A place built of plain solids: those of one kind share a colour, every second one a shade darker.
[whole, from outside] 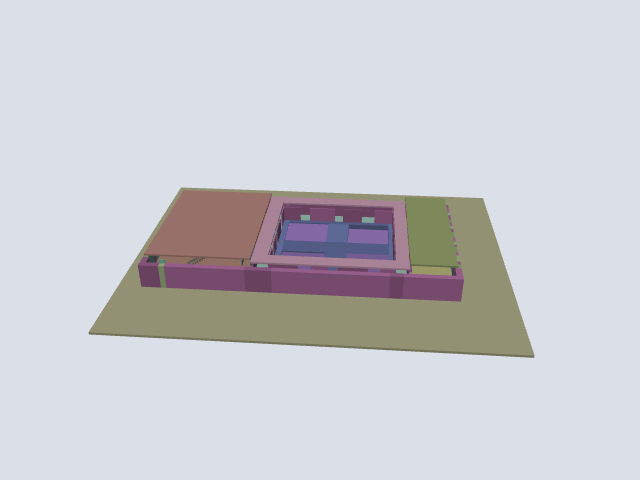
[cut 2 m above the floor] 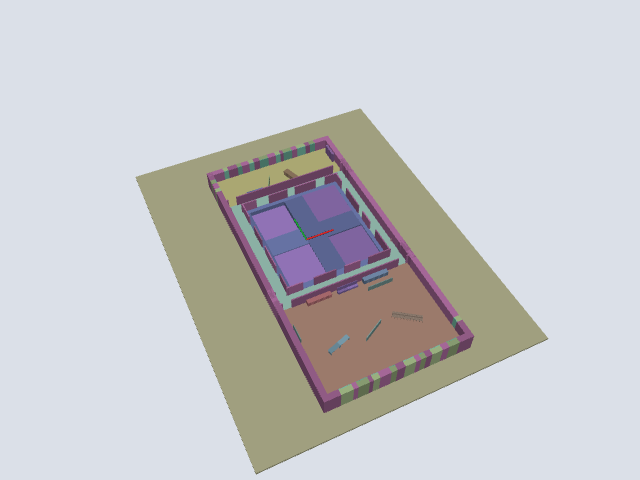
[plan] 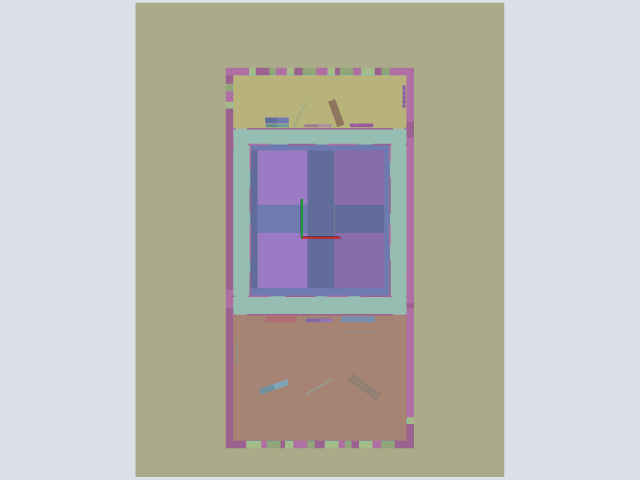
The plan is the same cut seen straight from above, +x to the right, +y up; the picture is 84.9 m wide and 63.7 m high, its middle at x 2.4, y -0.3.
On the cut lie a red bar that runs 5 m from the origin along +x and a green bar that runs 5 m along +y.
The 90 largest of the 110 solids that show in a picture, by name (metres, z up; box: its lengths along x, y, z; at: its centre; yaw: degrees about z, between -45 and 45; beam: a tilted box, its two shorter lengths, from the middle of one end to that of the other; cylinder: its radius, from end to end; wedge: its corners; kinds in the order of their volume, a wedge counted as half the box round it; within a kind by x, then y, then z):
{
 "ground_under_all_1": {"box": [48.96, 62.91, 0.4], "at": [2.39, -0.28, -1.65]},
 "wall_1": {"box": [1.0, 18.62, 4.1], "at": [-9.61, -18.64, 0.55]},
 "wall_2": {"box": [1.0, 4.25, 4.1], "at": [-9.61, -9.0, 0.55]},
 "wall_3": {"box": [1.0, 21.95, 4.1], "at": [-9.61, 2.3, 0.55]},
 "wall_4": {"box": [1.0, 3.9, 4.1], "at": [-9.61, 13.42, 0.55]},
 "wall_5": {"box": [1.0, 3.57, 4.1], "at": [-9.61, 15.35, 0.55]},
 "wall_6": {"box": [1.0, 1.4, 4.1], "at": [-9.61, 18.74, 0.55]},
 "wall_7": {"box": [1.0, 2.13, 4.1], "at": [-9.61, 21.51, 0.55]},
 "wall_8": {"box": [2.71, 1.0, 4.1], "at": [-8.76, -27.45, 0.55]},
 "wall_9": {"box": [3.09, 1.0, 4.1], "at": [-8.57, 22.07, 0.55]},
 "wall_10": {"box": [0.2, 3.23, 4.1], "at": [-6.86, -6.27, 0.55]},
 "wall_11": {"box": [0.2, 4.65, 4.1], "at": [-6.86, -0.58, 0.55]},
 "wall_12": {"box": [0.2, 3.48, 4.1], "at": [-6.86, 4.98, 0.55]},
 "wall_13": {"box": [0.2, 3.45, 4.1], "at": [-6.86, 10.75, 0.55]},
 "wall_14": {"box": [2.92, 0.2, 4.1], "at": [-5.65, -7.78, 0.55]},
 "wall_15": {"box": [2.7, 0.2, 4.1], "at": [-5.61, 12.37, 0.55]},
 "wall_16": {"box": [1.78, 1.0, 4.1], "at": [-5.23, 22.07, 0.55]},
 "wall_17": {"box": [0.74, 1.0, 4.1], "at": [-5.03, -27.45, 0.55]},
 "wall_18": {"box": [1.43, 1.0, 4.1], "at": [-2.73, 22.07, 0.55]},
 "wall_19": {"box": [0.63, 1.0, 4.1], "at": [-2.54, -27.45, 0.55]},
 "wall_20": {"box": [1.1, 1.0, 4.1], "at": [-0.46, 22.07, 0.55]},
 "wall_21": {"box": [4.03, 0.2, 4.1], "at": [-0.22, -7.78, 0.55]},
 "wall_22": {"box": [1.84, 1.0, 4.1], "at": [-0.21, -27.45, 0.55]},
 "wall_23": {"box": [3.65, 0.2, 4.1], "at": [-0.04, 12.37, 0.55]},
 "wall_24": {"box": [1.33, 1.0, 4.1], "at": [2.38, -27.45, 0.55]},
 "wall_25": {"box": [19.38, 0.2, 4.1], "at": [2.4, -10.23, 0.55]},
 "wall_26": {"box": [19.38, 0.2, 4.1], "at": [2.4, 14.47, 0.55]},
 "wall_27": {"box": [1.51, 1.0, 4.1], "at": [2.65, 22.07, 0.55]},
 "wall_28": {"box": [2.92, 0.2, 4.1], "at": [4.75, -7.78, 0.55]},
 "wall_29": {"box": [0.83, 1.0, 4.1], "at": [5.25, -27.45, 0.55]},
 "wall_30": {"box": [4.2, 0.2, 4.1], "at": [5.39, 12.37, 0.55]},
 "wall_31": {"box": [0.99, 1.0, 4.1], "at": [7.07, -27.45, 0.55]},
 "wall_32": {"box": [1.06, 1.0, 4.1], "at": [7.34, 22.07, 0.55]},
 "wall_33": {"box": [4.03, 0.2, 4.1], "at": [9.78, -7.78, 0.55]},
 "wall_34": {"box": [1.17, 1.0, 4.1], "at": [9.95, -27.45, 0.55]},
 "wall_35": {"box": [0.9, 1.0, 4.1], "at": [10.12, 22.07, 0.55]},
 "wall_36": {"box": [2.4, 0.2, 4.1], "at": [10.59, 12.37, 0.55]},
 "wall_37": {"box": [0.2, 4.83, 4.1], "at": [11.69, -5.47, 0.55]},
 "wall_38": {"box": [0.2, 2.75, 4.1], "at": [11.69, 0.37, 0.55]},
 "wall_39": {"box": [0.2, 4.83, 4.1], "at": [11.69, 5.66, 0.55]},
 "wall_40": {"box": [3.22, 1.0, 4.1], "at": [13.28, 22.07, 0.55]},
 "wall_41": {"box": [2.56, 1.0, 4.1], "at": [13.61, -27.45, 0.55]},
 "wall_42": {"box": [1.0, 3.22, 4.1], "at": [14.39, -26.34, 0.55]},
 "wall_43": {"box": [1.0, 14.5, 4.1], "at": [14.39, -16.58, 0.55]},
 "wall_44": {"box": [1.0, 4.25, 4.1], "at": [14.39, -9.0, 0.55]},
 "wall_45": {"box": [1.0, 21.95, 4.1], "at": [14.39, 2.3, 0.55]},
 "wall_46": {"box": [1.0, 3.9, 4.1], "at": [14.39, 13.42, 0.55]},
 "wall_47": {"box": [1.0, 9.0, 4.1], "at": [14.39, 18.07, 0.55]},
 "floor_refectory_1": {"box": [23.2, 16.82, 1.5], "at": [2.39, -18.64, -0.75]},
 "floor_corr_1": {"box": [2.35, 20.15, 1.5], "at": [-8.04, 2.3, -0.75]},
 "floor_corr_2": {"box": [23.2, 2.45, 1.5], "at": [2.39, -9.0, -0.75]},
 "floor_corr_3": {"box": [23.2, 2.1, 1.5], "at": [2.39, 13.42, -0.75]},
 "floor_corr_4": {"box": [2.3, 20.15, 1.5], "at": [12.84, 2.3, -0.75]},
 "floor_gang_1": {"box": [0.95, 18.25, 1.5], "at": [-6.38, 2.45, -0.75]},
 "floor_gang_2": {"box": [6.65, 3.75, 1.5], "at": [-2.58, 2.5, -0.75]},
 "floor_gang_3": {"box": [18.55, 1.1, 1.5], "at": [2.42, -7.23, -0.75]},
 "floor_gang_4": {"box": [18.55, 0.8, 1.5], "at": [2.42, 11.97, -0.75]},
 "floor_gang_5": {"box": [3.6, 18.25, 1.5], "at": [2.54, 2.45, -0.75]},
 "floor_gang_6": {"box": [6.6, 3.75, 1.5], "at": [7.64, 2.5, -0.75]},
 "floor_gang_7": {"box": [0.75, 18.25, 1.5], "at": [11.31, 2.45, -0.75]},
 "floor_breakhall_1": {"box": [23.2, 7.2, 1.5], "at": [2.39, 18.07, -0.75]},
 "step_tier_1": {"box": [6.65, 7.3, 1.34], "at": [-2.58, -3.03, -0.83]},
 "step_tier_2": {"box": [6.65, 7.2, 0.6], "at": [-2.58, 7.97, -1.2]},
 "step_tier_3": {"box": [6.6, 7.3, 1.25], "at": [7.64, -3.03, -0.88]},
 "step_tier_4": {"box": [6.6, 7.2, 1.5], "at": [7.64, 7.97, -0.75]},
 "ceil_refectory_1": {"box": [23.2, 16.82, 0.3], "at": [2.39, -18.64, 4.05]},
 "wall_mass_1": {"box": [0.85, 0.9, 4.1], "at": [-9.68, 17.59, 0.55]},
 "wall_mass_2": {"box": [0.85, 1.0, 4.1], "at": [-9.68, 19.94, 0.55]},
 "wall_mass_3": {"box": [0.9, 0.85, 4.1], "at": [-6.57, 22.14, 0.55]},
 "wall_mass_4": {"box": [2.0, 0.85, 4.1], "at": [-6.4, -27.52, 0.55]},
 "wall_mass_5": {"box": [0.9, 0.85, 4.1], "at": [-3.89, 22.14, 0.55]},
 "wall_mass_6": {"box": [1.8, 0.85, 4.1], "at": [-3.76, -27.52, 0.55]},
 "wall_mass_7": {"box": [1.1, 0.85, 4.1], "at": [-1.68, -27.52, 0.55]},
 "wall_mass_8": {"box": [1.0, 0.85, 4.1], "at": [-1.51, 22.14, 0.55]},
 "wall_mass_9": {"box": [1.8, 0.85, 4.1], "at": [0.99, 22.14, 0.55]},
 "wall_mass_10": {"box": [1.0, 0.85, 4.1], "at": [1.21, -27.52, 0.55]},
 "wall_mass_11": {"box": [1.0, 0.85, 4.1], "at": [3.9, 22.14, 0.55]},
 "wall_mass_12": {"box": [1.8, 0.85, 4.1], "at": [3.94, -27.52, 0.55]},
 "wall_mass_13": {"box": [1.8, 0.85, 4.1], "at": [5.91, 22.14, 0.55]},
 "wall_mass_14": {"box": [0.9, 0.85, 4.1], "at": [6.12, -27.52, 0.55]},
 "wall_mass_15": {"box": [1.8, 0.85, 4.1], "at": [8.46, -27.52, 0.55]},
 "wall_mass_16": {"box": [1.8, 0.85, 4.1], "at": [8.77, 22.14, 0.55]},
 "wall_mass_17": {"box": [1.1, 0.85, 4.1], "at": [11.12, 22.14, 0.55]},
 "wall_mass_18": {"box": [1.8, 0.85, 4.1], "at": [11.43, -27.52, 0.55]},
 "wall_mass_19": {"box": [0.85, 0.9, 4.1], "at": [14.46, -24.28, 0.55]},
 "ceil_corr_1": {"box": [2.35, 20.15, 0.3], "at": [-8.04, 2.3, 3.4]},
 "ceil_corr_2": {"box": [23.2, 2.45, 0.3], "at": [2.39, -9.0, 3.4]},
 "ceil_corr_3": {"box": [23.2, 2.1, 0.3], "at": [2.39, 13.42, 3.4]},
 "ceil_corr_4": {"box": [2.3, 20.15, 0.3], "at": [12.84, 2.3, 3.4]},
 "ceil_breakhall_1": {"box": [23.2, 7.2, 0.3], "at": [2.39, 18.07, 4.25]}
}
